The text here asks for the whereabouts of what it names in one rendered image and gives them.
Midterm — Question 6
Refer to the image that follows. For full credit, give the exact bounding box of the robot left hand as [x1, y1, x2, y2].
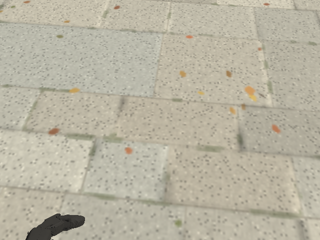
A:
[25, 213, 85, 240]

